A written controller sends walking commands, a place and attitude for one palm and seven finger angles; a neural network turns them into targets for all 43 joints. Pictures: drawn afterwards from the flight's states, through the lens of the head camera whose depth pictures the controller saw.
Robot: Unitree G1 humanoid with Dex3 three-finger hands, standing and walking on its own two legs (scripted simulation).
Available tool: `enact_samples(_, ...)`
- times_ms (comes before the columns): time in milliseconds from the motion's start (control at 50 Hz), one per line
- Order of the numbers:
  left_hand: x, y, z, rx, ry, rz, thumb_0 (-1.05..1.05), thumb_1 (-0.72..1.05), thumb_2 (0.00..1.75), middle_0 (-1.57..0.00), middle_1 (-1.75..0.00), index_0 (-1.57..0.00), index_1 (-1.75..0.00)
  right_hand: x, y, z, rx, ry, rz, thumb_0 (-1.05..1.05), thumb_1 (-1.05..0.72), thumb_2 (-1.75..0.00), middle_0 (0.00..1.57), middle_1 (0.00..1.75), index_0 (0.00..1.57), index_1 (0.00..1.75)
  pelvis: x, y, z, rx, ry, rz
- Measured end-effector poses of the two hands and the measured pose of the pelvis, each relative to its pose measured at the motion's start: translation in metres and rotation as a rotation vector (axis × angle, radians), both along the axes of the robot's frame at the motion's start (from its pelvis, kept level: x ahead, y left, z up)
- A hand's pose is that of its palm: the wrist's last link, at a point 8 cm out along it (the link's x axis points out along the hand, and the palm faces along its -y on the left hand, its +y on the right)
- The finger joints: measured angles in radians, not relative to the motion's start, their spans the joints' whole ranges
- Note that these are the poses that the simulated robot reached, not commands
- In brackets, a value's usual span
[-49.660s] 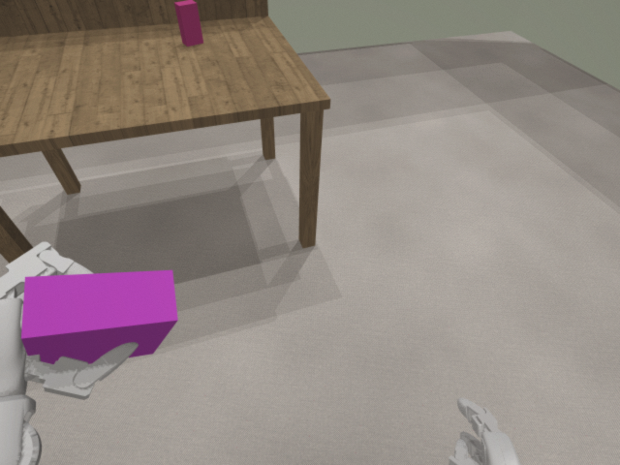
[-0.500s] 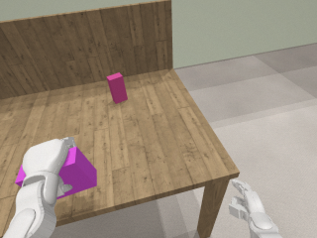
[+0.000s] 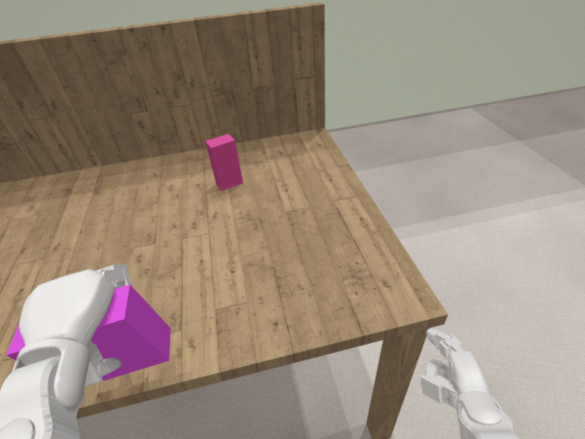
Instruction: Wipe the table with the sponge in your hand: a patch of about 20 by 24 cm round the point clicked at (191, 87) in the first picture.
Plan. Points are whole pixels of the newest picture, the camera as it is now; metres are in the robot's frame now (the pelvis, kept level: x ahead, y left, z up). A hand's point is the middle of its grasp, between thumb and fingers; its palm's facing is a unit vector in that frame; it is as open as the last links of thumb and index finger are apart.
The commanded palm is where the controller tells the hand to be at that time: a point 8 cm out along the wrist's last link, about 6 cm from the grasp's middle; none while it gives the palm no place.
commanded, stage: bring the sponge back beside the body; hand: left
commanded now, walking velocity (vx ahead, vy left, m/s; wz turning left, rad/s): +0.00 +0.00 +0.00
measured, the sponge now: (106, 346) +0.18 +0.29 +0.07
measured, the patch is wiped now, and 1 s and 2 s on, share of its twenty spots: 1.00 1.00 1.00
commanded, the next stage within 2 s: step back with the hand held close in 0.32 s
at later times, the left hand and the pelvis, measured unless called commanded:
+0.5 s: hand (103, 321) +0.19 +0.28 +0.12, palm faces +0.20 -0.47 -0.86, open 9.2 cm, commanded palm +0.15 +0.29 +0.17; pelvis -0.01 +0.01 +0.00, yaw +0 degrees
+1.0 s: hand (110, 307) +0.19 +0.26 +0.14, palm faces +0.35 -0.84 -0.41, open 9.2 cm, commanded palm +0.14 +0.30 +0.17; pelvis -0.02 +0.01 -0.01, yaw +1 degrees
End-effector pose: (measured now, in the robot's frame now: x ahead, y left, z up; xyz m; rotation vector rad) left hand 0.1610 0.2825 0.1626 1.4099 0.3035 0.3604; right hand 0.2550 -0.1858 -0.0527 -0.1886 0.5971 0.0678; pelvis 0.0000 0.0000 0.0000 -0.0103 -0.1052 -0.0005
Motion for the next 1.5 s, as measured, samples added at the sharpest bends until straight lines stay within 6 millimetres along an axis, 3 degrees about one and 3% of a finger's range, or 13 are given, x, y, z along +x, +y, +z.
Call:
enact_samples(460, -0.006, 0.007, 0.003, 0.019, -0.029, -0.018, 0.00, -0.46, 1.10, -0.81, -1.41, -0.83, -1.42, -0.012, 0.008, 0.001, -0.009, -0.003, 0.004, 0.01, -0.90, -0.90, 0.20, 0.30, 0.21, 0.30, -0.008, 0.007, 0.001, -0.003, -0.011, -0.004)
enact_samples(500, -0.004, 0.013, 0.000, -0.362, -0.158, -0.058, 0.00, -0.46, 1.10, -0.81, -1.41, -0.83, -1.42, -0.015, 0.008, 0.004, -0.011, -0.022, 0.002, 0.02, -0.90, -0.90, 0.20, 0.30, 0.21, 0.30, -0.010, 0.006, -0.001, -0.010, 0.011, 0.002)
enact_samples(540, 0.000, 0.015, -0.008, -0.624, -0.267, -0.100, 0.00, -0.46, 1.10, -0.81, -1.41, -0.83, -1.42, -0.024, 0.007, 0.006, -0.017, -0.037, -0.001, 0.01, -0.90, -0.90, 0.20, 0.30, 0.21, 0.30, -0.010, 0.005, -0.002, -0.015, 0.040, 0.004)
enact_samples(600, 0.007, 0.013, -0.017, -0.834, -0.393, -0.162, -0.01, -0.46, 1.10, -0.81, -1.41, -0.83, -1.42, -0.045, -0.001, 0.003, -0.059, -0.009, -0.032, 0.01, -0.90, -0.90, 0.20, 0.30, 0.21, 0.30, -0.011, 0.004, -0.005, -0.023, 0.073, 0.007)
enact_samples(660, 0.010, 0.005, -0.013, -0.925, -0.489, -0.244, -0.01, -0.46, 1.10, -0.81, -1.41, -0.82, -1.42, -0.071, -0.016, -0.007, -0.119, 0.061, -0.082, 0.01, -0.90, -0.90, 0.21, 0.30, 0.21, 0.30, -0.009, 0.007, -0.008, -0.022, 0.094, 0.009)
enact_samples(800, 0.003, 0.011, 0.019, -0.805, -0.538, -0.348, -0.01, -0.46, 1.10, -0.81, -1.41, -0.82, -1.42, -0.121, -0.043, -0.032, -0.165, 0.205, -0.204, 0.01, -0.90, -0.90, 0.20, 0.30, 0.21, 0.30, -0.005, 0.016, -0.011, -0.015, 0.137, 0.008)
enact_samples(880, 0.000, 0.022, 0.018, -0.772, -0.534, -0.295, -0.01, -0.46, 1.10, -0.81, -1.41, -0.82, -1.42, -0.134, -0.046, -0.040, -0.142, 0.233, -0.242, 0.02, -0.90, -0.90, 0.20, 0.30, 0.21, 0.30, -0.006, 0.017, -0.010, -0.017, 0.142, 0.004)
enact_samples(1020, -0.009, 0.013, -0.005, -0.875, -0.549, -0.270, -0.01, -0.46, 1.10, -0.81, -1.41, -0.82, -1.42, -0.129, -0.042, -0.034, -0.123, 0.147, -0.236, 0.02, -0.90, -0.90, 0.20, 0.30, 0.21, 0.30, -0.020, 0.015, -0.015, -0.027, 0.139, 0.011)
enact_samples(1100, -0.022, 0.008, -0.005, -0.894, -0.580, -0.342, -0.01, -0.46, 1.10, -0.81, -1.41, -0.82, -1.42, -0.124, -0.038, -0.023, -0.146, 0.082, -0.220, 0.02, -0.90, -0.90, 0.20, 0.30, 0.21, 0.30, -0.031, 0.018, -0.020, -0.039, 0.135, 0.021)
enact_samples(1200, -0.043, 0.025, 0.007, -0.807, -0.631, -0.378, -0.01, -0.46, 1.10, -0.81, -1.41, -0.83, -1.42, -0.123, -0.029, -0.012, -0.175, 0.030, -0.197, 0.01, -0.90, -0.90, 0.20, 0.30, 0.21, 0.30, -0.044, 0.024, -0.023, -0.039, 0.136, 0.016)
enact_samples(1320, -0.058, 0.042, 0.015, -0.758, -0.685, -0.280, -0.01, -0.46, 1.09, -0.81, -1.41, -0.83, -1.42, -0.131, -0.013, -0.014, -0.132, 0.020, -0.146, 0.01, -0.90, -0.90, 0.20, 0.30, 0.21, 0.30, -0.055, 0.023, -0.017, -0.037, 0.145, 0.007)
enact_samples(1380, -0.060, 0.033, 0.008, -0.802, -0.680, -0.259, -0.01, -0.46, 1.09, -0.81, -1.41, -0.82, -1.42, -0.140, -0.009, -0.019, -0.101, 0.033, -0.125, 0.01, -0.90, -0.90, 0.20, 0.30, 0.21, 0.30, -0.065, 0.017, -0.016, -0.019, 0.152, -0.012)
enact_samples(1500, -0.066, -0.007, -0.001, -0.920, -0.613, -0.363, -0.01, -0.46, 1.09, -0.81, -1.41, -0.82, -1.42, -0.173, -0.016, -0.029, -0.081, 0.102, -0.146, 0.01, -0.90, -0.90, 0.21, 0.30, 0.21, 0.30, -0.090, 0.010, -0.015, -0.057, 0.130, -0.003)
